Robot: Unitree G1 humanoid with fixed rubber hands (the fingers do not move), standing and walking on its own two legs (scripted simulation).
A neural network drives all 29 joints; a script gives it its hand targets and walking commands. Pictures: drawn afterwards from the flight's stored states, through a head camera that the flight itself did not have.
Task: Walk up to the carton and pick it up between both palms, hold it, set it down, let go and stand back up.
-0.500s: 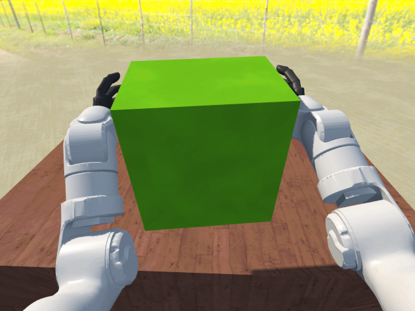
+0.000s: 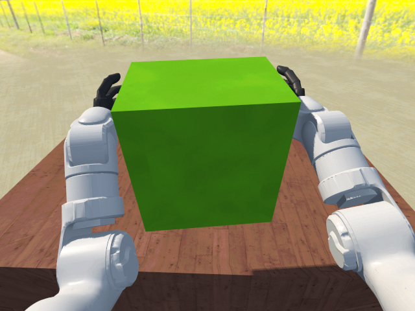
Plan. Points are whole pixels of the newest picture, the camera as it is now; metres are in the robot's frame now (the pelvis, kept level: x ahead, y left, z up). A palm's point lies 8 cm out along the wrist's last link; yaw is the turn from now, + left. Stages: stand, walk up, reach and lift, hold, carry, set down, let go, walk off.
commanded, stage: hold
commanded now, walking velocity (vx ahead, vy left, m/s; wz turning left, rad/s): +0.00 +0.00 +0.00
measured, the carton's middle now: (204, 145) +0.34 +0.00 +0.24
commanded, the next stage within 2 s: set down in 0.66 s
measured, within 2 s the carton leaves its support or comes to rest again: neither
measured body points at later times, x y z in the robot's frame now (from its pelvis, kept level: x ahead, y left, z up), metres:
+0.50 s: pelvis +0.00 +0.00 +0.00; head -0.09 +0.02 +0.44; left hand +0.38 +0.17 +0.30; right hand +0.38 -0.17 +0.31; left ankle +0.01 +0.11 -0.75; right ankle +0.01 -0.09 -0.75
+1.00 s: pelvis +0.01 +0.00 +0.00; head -0.08 +0.03 +0.44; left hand +0.39 +0.18 +0.33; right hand +0.39 -0.15 +0.32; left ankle +0.01 +0.11 -0.75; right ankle +0.01 -0.09 -0.75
